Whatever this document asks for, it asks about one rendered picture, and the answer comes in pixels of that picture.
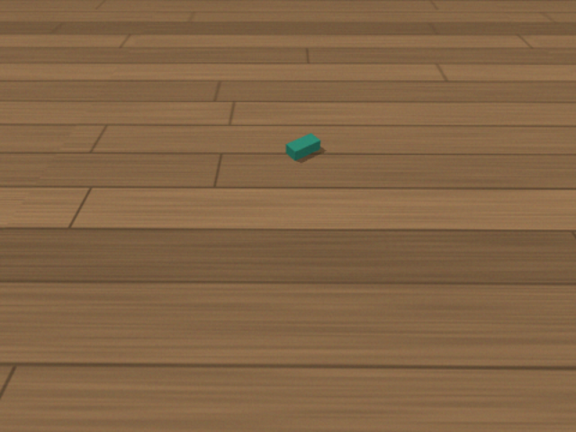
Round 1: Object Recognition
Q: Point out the carton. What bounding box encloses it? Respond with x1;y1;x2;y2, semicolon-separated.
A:
286;133;320;161

